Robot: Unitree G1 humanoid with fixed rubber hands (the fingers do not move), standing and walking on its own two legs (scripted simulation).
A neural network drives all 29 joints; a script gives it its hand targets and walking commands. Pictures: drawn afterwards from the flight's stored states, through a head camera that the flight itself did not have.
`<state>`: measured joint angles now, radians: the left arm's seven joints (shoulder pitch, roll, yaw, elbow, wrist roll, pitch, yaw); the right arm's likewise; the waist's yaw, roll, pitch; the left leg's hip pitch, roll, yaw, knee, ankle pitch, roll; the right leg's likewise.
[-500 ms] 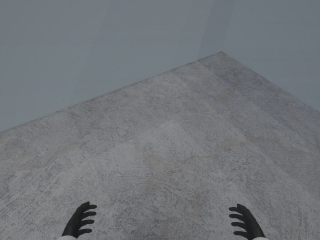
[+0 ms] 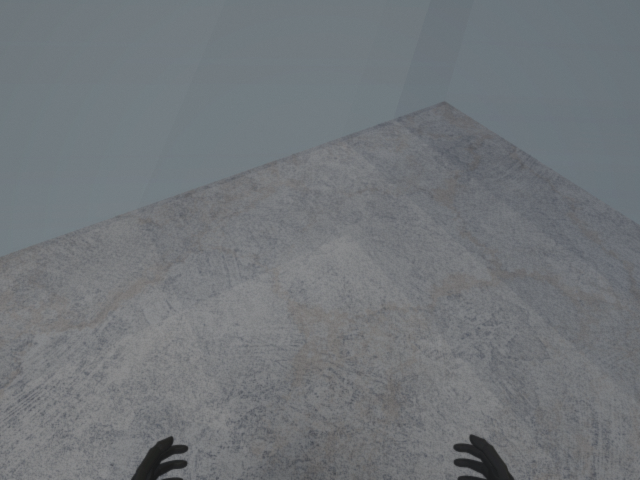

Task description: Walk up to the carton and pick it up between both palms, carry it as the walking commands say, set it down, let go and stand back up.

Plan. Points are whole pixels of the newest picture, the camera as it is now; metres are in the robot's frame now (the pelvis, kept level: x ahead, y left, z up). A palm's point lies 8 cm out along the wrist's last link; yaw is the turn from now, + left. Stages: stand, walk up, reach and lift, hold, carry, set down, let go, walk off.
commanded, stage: stand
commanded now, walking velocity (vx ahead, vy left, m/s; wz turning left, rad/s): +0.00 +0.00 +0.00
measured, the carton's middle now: out of the picture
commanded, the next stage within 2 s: walk up in 1.24 s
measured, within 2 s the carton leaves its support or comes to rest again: neither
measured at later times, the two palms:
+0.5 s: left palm out of the picture +0.09 +0.23 -0.11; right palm out of the picture +0.10 -0.23 -0.11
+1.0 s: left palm out of the picture +0.04 +0.23 -0.12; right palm out of the picture +0.05 -0.23 -0.12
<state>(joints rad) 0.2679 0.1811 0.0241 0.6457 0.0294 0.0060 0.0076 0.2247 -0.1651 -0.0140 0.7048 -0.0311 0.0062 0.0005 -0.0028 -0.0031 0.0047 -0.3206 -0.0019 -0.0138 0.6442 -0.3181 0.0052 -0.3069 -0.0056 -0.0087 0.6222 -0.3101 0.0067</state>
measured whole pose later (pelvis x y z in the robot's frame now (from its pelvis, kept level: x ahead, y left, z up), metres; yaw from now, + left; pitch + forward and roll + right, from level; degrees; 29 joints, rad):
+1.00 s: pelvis +0.01 +0.00 +0.01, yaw +0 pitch -2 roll +0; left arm 0.31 0.16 0.06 0.89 0.02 -0.01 0.03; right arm 0.26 -0.15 -0.05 0.96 -0.02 0.00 -0.03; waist 0.00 -0.01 0.03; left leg -0.22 -0.01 0.00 0.51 -0.26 0.01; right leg -0.22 -0.01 0.00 0.49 -0.25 0.01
